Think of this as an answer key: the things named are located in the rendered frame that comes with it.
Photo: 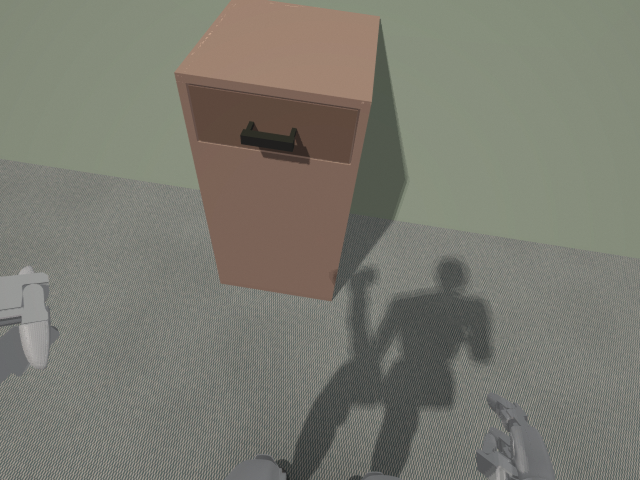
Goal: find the left robot shin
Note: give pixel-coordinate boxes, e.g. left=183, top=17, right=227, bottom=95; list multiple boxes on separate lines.
left=254, top=454, right=279, bottom=468

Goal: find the drawer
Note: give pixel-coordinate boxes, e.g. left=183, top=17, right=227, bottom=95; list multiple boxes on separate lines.
left=188, top=84, right=358, bottom=163

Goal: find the cabinet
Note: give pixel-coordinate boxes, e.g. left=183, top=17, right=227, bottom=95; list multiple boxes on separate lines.
left=174, top=0, right=380, bottom=301

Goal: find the right robot hand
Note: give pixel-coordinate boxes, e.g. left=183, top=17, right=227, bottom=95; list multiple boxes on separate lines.
left=476, top=393, right=556, bottom=480

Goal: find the handle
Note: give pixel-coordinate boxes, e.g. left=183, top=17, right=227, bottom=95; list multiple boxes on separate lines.
left=240, top=121, right=297, bottom=152

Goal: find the left robot hand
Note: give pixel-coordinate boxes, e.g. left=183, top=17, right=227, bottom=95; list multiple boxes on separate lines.
left=0, top=266, right=59, bottom=384

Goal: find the left robot thigh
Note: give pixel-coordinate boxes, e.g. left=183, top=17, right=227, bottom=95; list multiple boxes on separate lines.
left=225, top=459, right=286, bottom=480

